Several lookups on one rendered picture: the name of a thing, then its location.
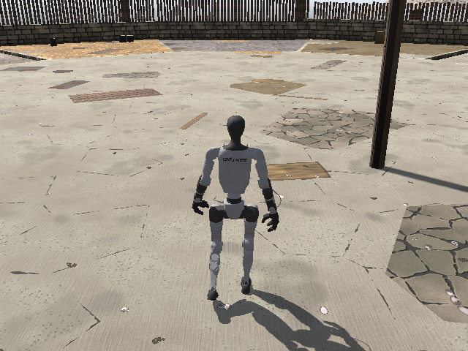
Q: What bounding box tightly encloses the right robot forearm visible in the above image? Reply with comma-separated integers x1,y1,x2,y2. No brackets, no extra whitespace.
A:
262,178,277,214

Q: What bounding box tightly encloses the robot left upper arm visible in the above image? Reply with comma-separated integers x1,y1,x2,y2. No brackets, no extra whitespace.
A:
200,147,220,186

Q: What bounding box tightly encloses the robot right upper arm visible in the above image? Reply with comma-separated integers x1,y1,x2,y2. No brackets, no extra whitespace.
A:
250,148,270,189

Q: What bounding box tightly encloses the left robot thigh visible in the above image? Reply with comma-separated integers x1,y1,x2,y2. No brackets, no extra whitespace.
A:
209,204,224,254

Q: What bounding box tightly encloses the left robot forearm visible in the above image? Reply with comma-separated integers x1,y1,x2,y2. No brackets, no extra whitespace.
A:
193,175,207,203

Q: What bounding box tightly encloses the left robot hand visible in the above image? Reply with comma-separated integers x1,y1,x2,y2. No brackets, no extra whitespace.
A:
192,200,209,215

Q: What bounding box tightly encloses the robot thigh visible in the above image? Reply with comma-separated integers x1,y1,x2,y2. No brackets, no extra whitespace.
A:
242,203,259,251
209,204,224,254

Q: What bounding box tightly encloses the right robot thigh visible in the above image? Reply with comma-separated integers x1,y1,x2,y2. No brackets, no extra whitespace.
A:
242,203,259,251

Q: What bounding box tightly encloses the right robot hand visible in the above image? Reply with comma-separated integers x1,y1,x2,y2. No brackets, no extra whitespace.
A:
262,212,279,232

